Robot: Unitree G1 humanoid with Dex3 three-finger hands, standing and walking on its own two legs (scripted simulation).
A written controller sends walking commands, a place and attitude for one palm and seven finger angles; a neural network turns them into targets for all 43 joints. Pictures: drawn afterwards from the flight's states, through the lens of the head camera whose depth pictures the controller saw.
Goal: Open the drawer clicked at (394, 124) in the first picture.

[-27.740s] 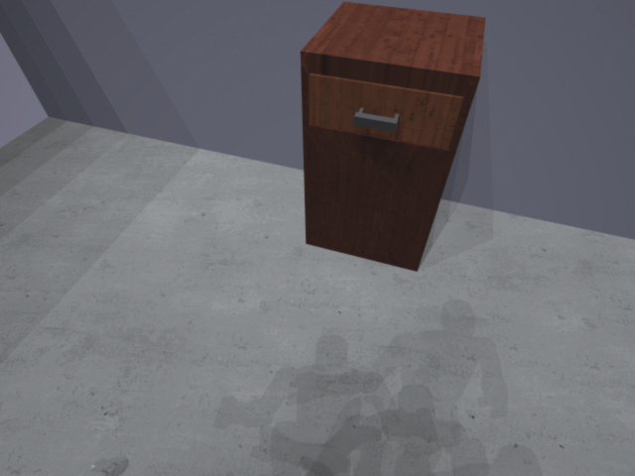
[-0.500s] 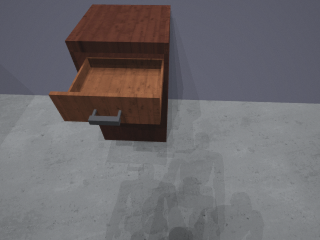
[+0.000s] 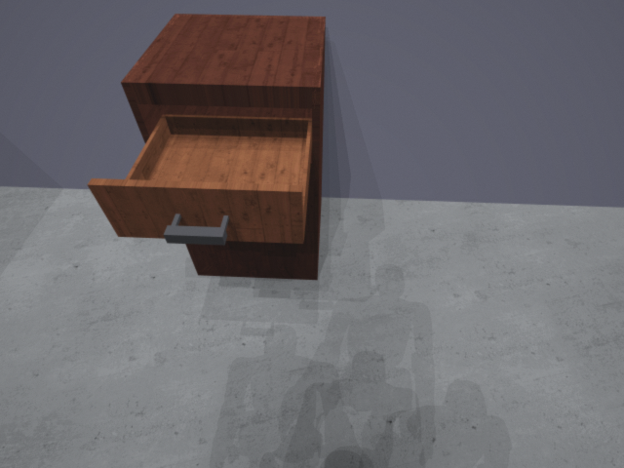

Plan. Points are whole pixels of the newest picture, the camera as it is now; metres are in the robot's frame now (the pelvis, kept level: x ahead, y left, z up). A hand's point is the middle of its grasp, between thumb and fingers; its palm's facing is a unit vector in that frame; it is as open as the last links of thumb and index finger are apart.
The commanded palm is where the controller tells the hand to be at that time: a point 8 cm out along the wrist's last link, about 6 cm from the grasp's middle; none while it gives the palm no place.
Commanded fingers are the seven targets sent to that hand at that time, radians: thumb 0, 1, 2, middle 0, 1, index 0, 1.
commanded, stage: look to check the result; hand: left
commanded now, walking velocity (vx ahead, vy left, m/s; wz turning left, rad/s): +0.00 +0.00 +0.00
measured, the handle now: (198, 227) +0.57 +0.28 -0.11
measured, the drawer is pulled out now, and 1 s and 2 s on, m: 0.30 0.30 0.30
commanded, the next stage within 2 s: stand and wait in 0.48 s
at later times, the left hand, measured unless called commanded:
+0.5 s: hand out of the picture +0.00 +0.16 -0.17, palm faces +0.05 -0.98 -0.19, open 7.3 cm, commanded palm none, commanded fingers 0.00 0.90 0.90 -0.20 -0.30 -0.20 -0.30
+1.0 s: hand out of the picture +0.02 +0.16 -0.17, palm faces +0.04 -0.98 -0.20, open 7.3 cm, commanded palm none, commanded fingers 0.00 0.90 0.90 -0.20 -0.30 -0.20 -0.30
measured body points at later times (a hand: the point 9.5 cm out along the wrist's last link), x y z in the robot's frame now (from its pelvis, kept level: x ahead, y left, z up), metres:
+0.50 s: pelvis +0.01 -0.01 +0.00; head +0.02 -0.01 +0.45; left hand +0.00 +0.21 -0.16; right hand -0.03 -0.20 -0.16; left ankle -0.02 +0.12 -0.74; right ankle +0.05 -0.09 -0.74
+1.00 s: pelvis +0.01 -0.01 +0.00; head +0.03 -0.01 +0.45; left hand +0.01 +0.22 -0.16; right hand -0.01 -0.21 -0.16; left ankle -0.02 +0.12 -0.74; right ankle +0.05 -0.09 -0.74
